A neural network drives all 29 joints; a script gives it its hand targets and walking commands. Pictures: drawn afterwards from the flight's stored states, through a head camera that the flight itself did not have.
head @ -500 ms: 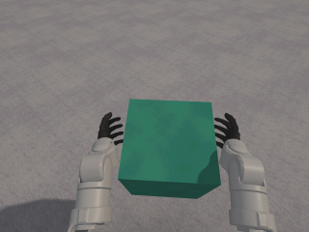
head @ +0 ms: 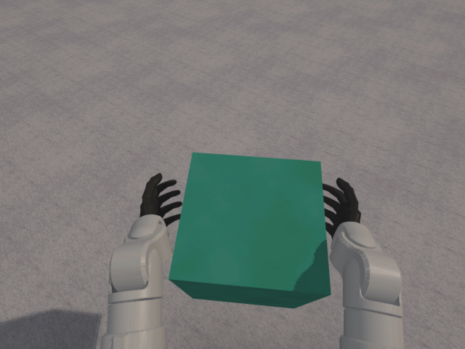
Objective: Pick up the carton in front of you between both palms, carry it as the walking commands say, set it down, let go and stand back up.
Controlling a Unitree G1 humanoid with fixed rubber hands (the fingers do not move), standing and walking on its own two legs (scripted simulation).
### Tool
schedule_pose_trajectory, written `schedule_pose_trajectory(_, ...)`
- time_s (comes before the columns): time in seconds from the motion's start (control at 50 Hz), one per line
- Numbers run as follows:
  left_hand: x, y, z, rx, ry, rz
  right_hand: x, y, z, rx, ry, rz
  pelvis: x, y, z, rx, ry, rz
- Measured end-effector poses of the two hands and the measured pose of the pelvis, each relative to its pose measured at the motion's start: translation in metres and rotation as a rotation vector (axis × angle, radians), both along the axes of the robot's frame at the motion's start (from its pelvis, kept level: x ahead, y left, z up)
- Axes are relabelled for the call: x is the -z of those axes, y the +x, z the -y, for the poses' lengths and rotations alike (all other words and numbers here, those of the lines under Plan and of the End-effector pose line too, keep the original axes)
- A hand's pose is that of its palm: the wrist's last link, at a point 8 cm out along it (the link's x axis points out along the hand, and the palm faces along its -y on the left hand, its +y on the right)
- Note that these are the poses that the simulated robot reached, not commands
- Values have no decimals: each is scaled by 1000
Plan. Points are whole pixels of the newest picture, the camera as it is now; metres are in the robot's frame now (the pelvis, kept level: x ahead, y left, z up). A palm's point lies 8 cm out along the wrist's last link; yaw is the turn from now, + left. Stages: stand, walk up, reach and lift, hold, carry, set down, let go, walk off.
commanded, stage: carry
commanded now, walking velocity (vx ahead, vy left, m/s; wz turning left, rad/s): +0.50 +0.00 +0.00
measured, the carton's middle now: (248, 238) +0.32 -0.01 +0.00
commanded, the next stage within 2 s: none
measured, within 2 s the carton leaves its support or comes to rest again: neither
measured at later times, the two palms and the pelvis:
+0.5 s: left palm (192, 138) +0.51 +0.11 +0.07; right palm (330, 131) +0.55 -0.19 +0.07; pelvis +0.32 -0.06 +0.00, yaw +4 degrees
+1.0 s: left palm (186, 55) +0.85 +0.16 +0.08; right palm (292, 55) +0.84 -0.14 +0.08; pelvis +0.62 +0.01 +0.00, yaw +1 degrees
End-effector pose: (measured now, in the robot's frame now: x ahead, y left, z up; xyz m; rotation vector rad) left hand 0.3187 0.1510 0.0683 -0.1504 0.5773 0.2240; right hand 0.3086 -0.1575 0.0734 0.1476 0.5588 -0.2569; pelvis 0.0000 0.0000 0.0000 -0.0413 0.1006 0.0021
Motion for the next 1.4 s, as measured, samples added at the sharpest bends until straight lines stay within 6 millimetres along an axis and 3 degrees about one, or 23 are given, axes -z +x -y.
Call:
schedule_pose_trajectory(0.14, -20, 57, 10, 34, 19, 28, -23, 65, 7, -53, -41, 19, -2, 93, 13, -9, 6, 11)
schedule_pose_trajectory(0.22, -17, 91, 23, 40, 31, 15, -15, 108, 18, -88, -31, 6, 8, 154, 27, -17, 26, 26)
schedule_pose_trajectory(0.3, -2, 129, 39, 38, 54, -12, 9, 154, 32, -114, -2, -19, 27, 211, 44, -40, 20, 41)
schedule_pose_trajectory(0.38, 10, 148, 44, 7, 36, -113, 19, 183, 35, -152, -1, -120, 17, 252, 55, -63, 36, 36)
schedule_pose_trajectory(0.48, 1, 184, 44, -23, 29, -133, 11, 228, 33, -186, -7, -139, 3, 304, 59, -60, 54, 36)
schedule_pose_trajectory(0.66, -16, 302, 32, 19, 34, -38, -8, 333, 23, -142, -18, -46, 6, 416, 40, -49, 52, 46)
schedule_pose_trajectory(0.8, 11, 416, 0, 27, 3, -35, 8, 439, -7, -118, -57, -44, 33, 516, 7, -21, 61, 57)
schedule_pose_trajectory(0.88, 11, 465, -4, 77, -1, -105, 10, 478, -12, -83, -42, -116, 18, 553, -5, -3, 38, 44)
schedule_pose_trajectory(0.96, 0, 507, -4, 103, -1, -105, -3, 513, -12, -60, -43, -117, 3, 595, -10, -7, 19, 35)
schedule_pose_trajectory(1.12, -24, 595, -5, 51, 8, -24, -26, 614, -13, -105, -51, -35, -2, 692, 0, -22, 18, 39)
schedule_pose_trajectory(1.24, -13, 670, 15, 25, 44, -8, -5, 698, 7, -135, -18, -14, 23, 771, 22, -39, 46, 64)
schedule_pose_trajectory(1.32, -1, 703, 22, 29, 74, -96, 16, 733, 13, -139, 19, -99, 21, 798, 28, -51, 31, 53)
schedule_pose_trajectory(1.4, 1, 720, 21, 15, 66, -127, 16, 755, 12, -155, 10, -132, 12, 819, 30, -57, 44, 47)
